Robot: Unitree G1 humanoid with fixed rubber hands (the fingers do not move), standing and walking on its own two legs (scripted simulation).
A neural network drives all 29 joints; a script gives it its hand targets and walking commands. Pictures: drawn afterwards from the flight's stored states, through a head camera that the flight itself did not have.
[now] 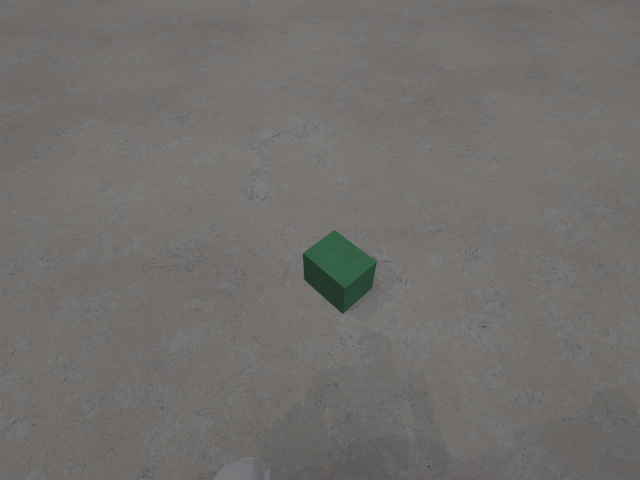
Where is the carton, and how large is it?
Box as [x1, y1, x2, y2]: [303, 230, 376, 313]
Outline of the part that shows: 334,230 303,253 304,279 342,313 371,288 376,262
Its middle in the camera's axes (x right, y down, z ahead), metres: +0.07 +0.13 +1.41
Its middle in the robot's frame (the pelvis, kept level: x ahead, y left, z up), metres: +0.90 -0.07 -0.69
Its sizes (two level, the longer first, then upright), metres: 0.206 0.159 0.165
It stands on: the floor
